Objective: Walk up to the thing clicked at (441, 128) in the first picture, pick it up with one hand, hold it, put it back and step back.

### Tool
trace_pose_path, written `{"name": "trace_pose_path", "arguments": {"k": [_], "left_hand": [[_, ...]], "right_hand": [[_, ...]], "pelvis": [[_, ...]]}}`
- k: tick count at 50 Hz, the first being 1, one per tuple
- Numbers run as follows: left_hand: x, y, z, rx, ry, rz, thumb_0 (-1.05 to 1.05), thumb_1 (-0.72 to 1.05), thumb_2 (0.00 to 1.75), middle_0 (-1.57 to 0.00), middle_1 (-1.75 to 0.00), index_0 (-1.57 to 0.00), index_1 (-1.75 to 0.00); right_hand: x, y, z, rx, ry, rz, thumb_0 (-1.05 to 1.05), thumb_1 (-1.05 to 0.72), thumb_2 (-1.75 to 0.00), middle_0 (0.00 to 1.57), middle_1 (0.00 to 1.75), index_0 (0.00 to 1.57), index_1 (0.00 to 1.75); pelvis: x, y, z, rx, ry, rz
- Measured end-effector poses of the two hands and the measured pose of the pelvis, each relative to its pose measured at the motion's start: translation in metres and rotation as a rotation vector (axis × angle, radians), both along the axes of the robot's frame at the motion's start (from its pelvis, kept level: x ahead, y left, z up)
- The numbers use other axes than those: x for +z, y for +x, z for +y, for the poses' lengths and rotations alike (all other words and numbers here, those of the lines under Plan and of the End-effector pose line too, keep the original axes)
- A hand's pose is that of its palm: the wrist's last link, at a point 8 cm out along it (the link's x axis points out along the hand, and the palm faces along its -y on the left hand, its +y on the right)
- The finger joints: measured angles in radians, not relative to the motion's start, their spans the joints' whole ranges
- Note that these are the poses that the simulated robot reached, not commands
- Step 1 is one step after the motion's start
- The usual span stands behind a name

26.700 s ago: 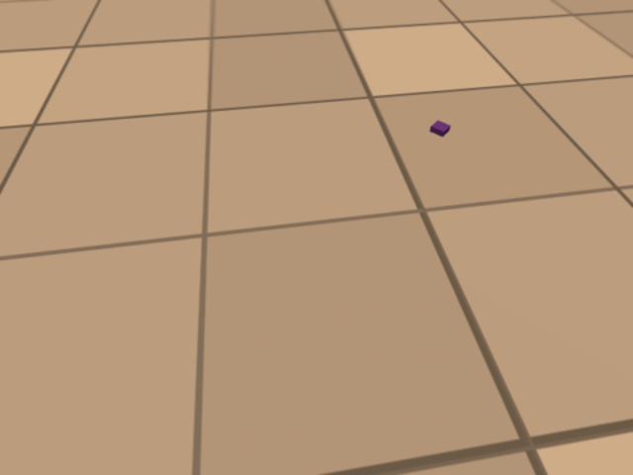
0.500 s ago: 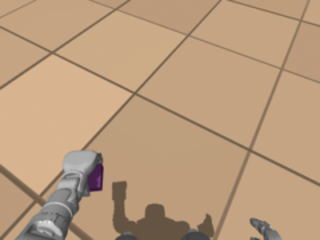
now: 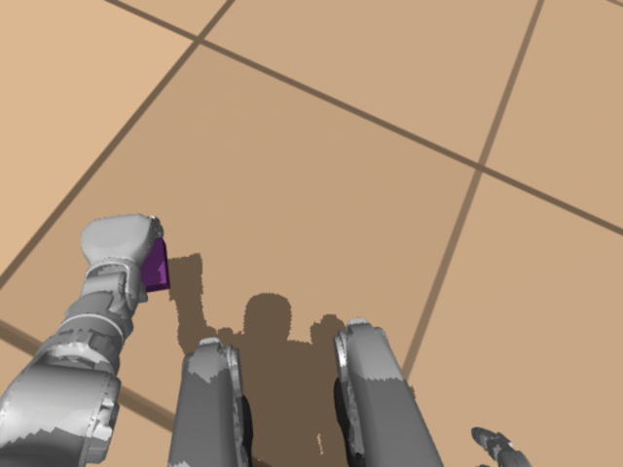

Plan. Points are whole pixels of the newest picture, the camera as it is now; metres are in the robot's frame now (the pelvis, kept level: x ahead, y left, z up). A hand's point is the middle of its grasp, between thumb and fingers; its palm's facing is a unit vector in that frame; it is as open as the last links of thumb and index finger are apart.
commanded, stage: crouch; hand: left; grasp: from above
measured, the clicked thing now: (139, 267) +0.42 +0.21 -0.17
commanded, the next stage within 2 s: lower in 0.98 s
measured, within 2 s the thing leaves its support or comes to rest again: neither
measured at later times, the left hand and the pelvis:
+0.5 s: hand (157, 271) +0.44 +0.22 -0.28, palm faces -0.44 -0.02 -0.90, open 10.1 cm; pelvis -0.01 -0.01 -0.11, yaw -2 degrees
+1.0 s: hand (166, 274) +0.45 +0.22 -0.34, palm faces -0.44 -0.03 -0.90, open 10.1 cm; pelvis -0.02 -0.01 -0.17, yaw -3 degrees
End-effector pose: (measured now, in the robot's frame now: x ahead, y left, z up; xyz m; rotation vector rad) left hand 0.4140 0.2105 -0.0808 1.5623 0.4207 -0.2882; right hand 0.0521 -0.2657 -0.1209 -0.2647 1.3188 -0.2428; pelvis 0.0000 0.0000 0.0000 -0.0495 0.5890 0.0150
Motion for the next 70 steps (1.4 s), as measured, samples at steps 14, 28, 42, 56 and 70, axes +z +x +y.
{"name": "trace_pose_path", "arguments": {"k": [14, 28, 42, 56, 70], "left_hand": [[-0.098, 0.02, 0.0, 0.011, -0.016, -0.004, 0.01, 0.01, 0.32, -0.87, -0.17, -0.85, -0.22], [-0.15, 0.029, 0.005, 0.014, -0.024, 0.012, 0.01, 0.02, 0.35, -0.83, -0.24, -0.81, -0.28], [-0.186, 0.035, 0.004, 0.002, -0.027, 0.001, 0.01, 0.03, 0.36, -0.8, -0.29, -0.78, -0.32], [-0.209, 0.04, 0.005, 0.015, -0.029, 0.01, 0.01, 0.03, 0.34, -0.8, -0.31, -0.78, -0.33], [-0.246, 0.041, 0.007, 0.004, -0.047, 0.028, 0.01, 0.01, 0.35, -0.82, -0.31, -0.8, -0.34]], "right_hand": [[-0.072, -0.004, -0.015, 0.065, -0.011, 0.038, 0.0, -0.89, -0.9, 0.21, 0.3, 0.21, 0.3], [-0.112, -0.016, -0.022, 0.081, 0.002, 0.086, 0.0, -0.9, -0.9, 0.2, 0.3, 0.2, 0.3], [-0.145, -0.034, -0.017, 0.09, 0.023, 0.117, 0.0, -0.9, -0.9, 0.2, 0.3, 0.2, 0.3], [-0.165, -0.047, -0.018, 0.106, 0.041, 0.153, 0.0, -0.9, -0.9, 0.2, 0.3, 0.2, 0.3], [-0.172, -0.055, -0.022, 0.147, 0.018, 0.179, 0.0, -0.91, -0.9, 0.2, 0.3, 0.2, 0.3]], "pelvis": [[-0.078, -0.008, -0.009, -0.004, -0.015, 0.059], [-0.123, -0.01, -0.011, -0.02, -0.023, 0.052], [-0.16, -0.015, -0.01, -0.028, -0.031, 0.031], [-0.182, -0.016, -0.01, -0.034, -0.033, 0.013], [-0.203, -0.016, -0.011, -0.045, -0.051, -0.012]]}}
